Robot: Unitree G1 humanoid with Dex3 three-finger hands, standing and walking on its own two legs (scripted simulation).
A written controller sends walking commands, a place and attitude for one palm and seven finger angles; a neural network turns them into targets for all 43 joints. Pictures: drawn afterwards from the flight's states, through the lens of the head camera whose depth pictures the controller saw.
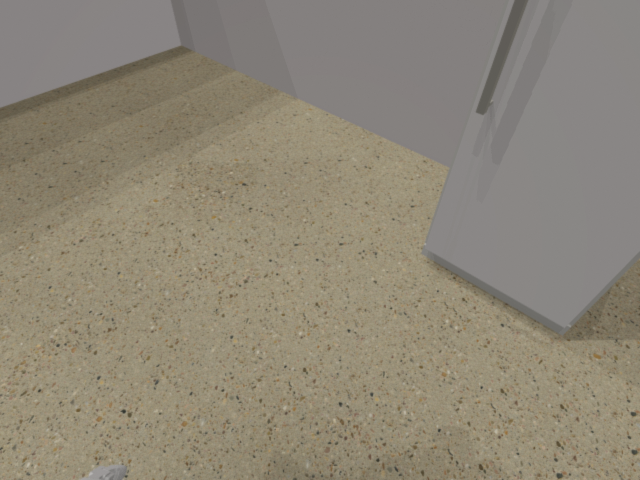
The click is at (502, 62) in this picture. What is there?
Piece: fridge door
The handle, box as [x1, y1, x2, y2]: [476, 0, 527, 114]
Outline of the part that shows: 527,0 515,0 513,3 476,112 483,114 493,100 490,99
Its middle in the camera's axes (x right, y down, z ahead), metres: +0.45 -0.50 +0.87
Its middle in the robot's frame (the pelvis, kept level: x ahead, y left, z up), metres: +1.03 -0.39 +0.18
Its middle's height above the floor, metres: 0.95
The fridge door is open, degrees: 0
